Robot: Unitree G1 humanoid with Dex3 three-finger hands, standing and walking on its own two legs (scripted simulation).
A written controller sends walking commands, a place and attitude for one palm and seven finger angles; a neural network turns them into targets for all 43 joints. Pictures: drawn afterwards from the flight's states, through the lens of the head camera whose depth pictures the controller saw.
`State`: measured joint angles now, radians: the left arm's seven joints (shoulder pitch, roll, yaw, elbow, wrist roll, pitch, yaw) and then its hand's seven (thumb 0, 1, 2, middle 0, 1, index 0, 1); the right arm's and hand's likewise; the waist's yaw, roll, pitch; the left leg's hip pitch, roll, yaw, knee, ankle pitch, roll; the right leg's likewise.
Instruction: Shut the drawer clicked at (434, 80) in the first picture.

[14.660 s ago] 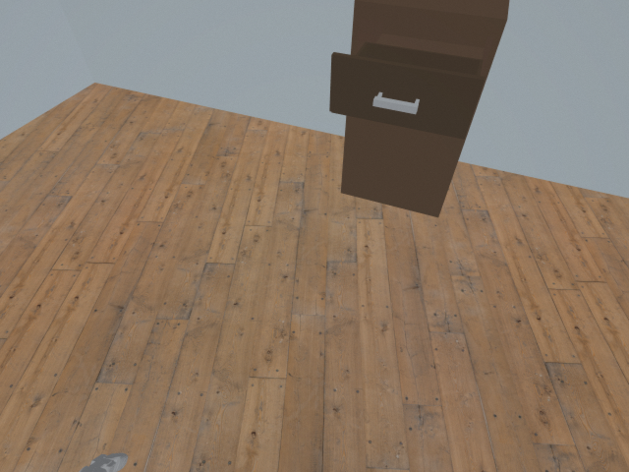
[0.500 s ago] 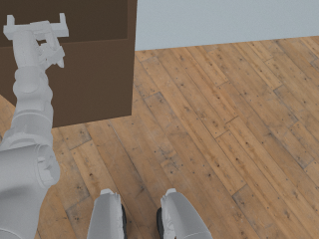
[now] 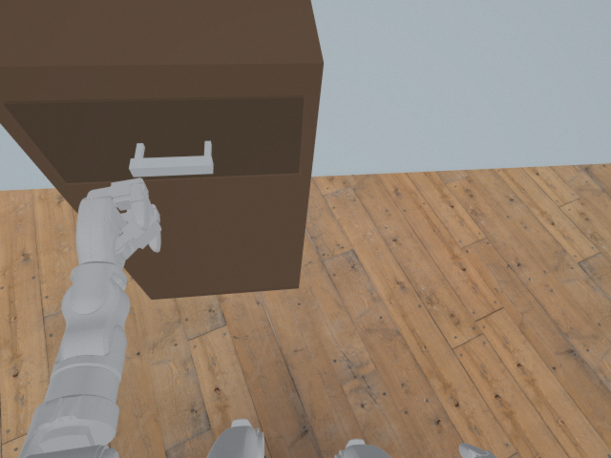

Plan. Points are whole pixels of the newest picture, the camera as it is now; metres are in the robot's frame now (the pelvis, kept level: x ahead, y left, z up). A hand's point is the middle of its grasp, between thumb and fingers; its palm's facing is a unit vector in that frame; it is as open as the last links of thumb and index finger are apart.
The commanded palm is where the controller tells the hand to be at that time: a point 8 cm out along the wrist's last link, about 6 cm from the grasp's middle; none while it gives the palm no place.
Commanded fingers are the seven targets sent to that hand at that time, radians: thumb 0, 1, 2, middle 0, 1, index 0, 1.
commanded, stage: draw the hand back to the body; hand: left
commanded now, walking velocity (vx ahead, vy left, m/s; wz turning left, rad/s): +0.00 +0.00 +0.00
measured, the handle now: (173, 157) +0.57 +0.22 -0.01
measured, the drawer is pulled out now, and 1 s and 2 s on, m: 0.00 0.00 0.00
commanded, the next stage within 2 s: step back with the hand held close in 1.04 s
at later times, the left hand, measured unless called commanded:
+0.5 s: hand (55, 301) +0.26 +0.22 +0.15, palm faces +0.29 -0.92 -0.28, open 3.3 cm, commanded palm +0.21 +0.27 +0.17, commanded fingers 0.00 0.90 0.90 -1.40 -1.60 -1.40 -1.60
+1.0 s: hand out of the picture +0.17 +0.23 +0.23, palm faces +0.43 -0.81 -0.40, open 3.3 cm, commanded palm +0.12 +0.27 +0.24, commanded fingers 0.00 0.90 0.90 -1.40 -1.60 -1.40 -1.60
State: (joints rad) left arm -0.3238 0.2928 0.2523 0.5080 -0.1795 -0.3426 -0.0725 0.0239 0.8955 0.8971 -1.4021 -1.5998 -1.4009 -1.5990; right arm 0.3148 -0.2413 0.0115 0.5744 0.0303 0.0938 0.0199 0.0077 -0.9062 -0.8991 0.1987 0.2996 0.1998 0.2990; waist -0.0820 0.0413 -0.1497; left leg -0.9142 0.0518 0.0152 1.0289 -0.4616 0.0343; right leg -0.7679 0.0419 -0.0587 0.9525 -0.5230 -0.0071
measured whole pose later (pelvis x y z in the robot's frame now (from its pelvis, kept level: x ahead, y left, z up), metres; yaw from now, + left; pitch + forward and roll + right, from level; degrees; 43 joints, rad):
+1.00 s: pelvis +0.00 -0.02 +0.07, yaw +2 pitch -4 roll +0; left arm 0.56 0.33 0.29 -0.47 -0.09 -0.10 0.10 0.02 0.89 0.90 -1.41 -1.60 -1.41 -1.60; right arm 0.20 -0.24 0.02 0.60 0.01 -0.06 -0.07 0.02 -0.90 -0.90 0.20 0.30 0.20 0.30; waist 0.07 0.08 0.00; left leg -0.15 0.01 0.03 0.45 -0.23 0.02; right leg -0.02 0.02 -0.04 0.38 -0.30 -0.02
